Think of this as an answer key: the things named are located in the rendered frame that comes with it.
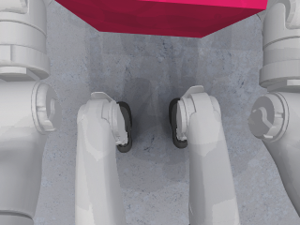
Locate left robot shin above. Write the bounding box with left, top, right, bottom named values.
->
left=77, top=92, right=128, bottom=145

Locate right robot foot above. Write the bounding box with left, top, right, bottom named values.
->
left=169, top=97, right=188, bottom=149

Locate left robot forearm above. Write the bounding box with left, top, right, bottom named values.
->
left=0, top=0, right=52, bottom=83

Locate robot left upper arm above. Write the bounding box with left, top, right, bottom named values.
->
left=0, top=81, right=63, bottom=225

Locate robot right upper arm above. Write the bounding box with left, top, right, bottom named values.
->
left=247, top=91, right=300, bottom=217

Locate right robot forearm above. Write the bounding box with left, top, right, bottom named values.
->
left=256, top=0, right=300, bottom=94

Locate carton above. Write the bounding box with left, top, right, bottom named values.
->
left=54, top=0, right=268, bottom=38

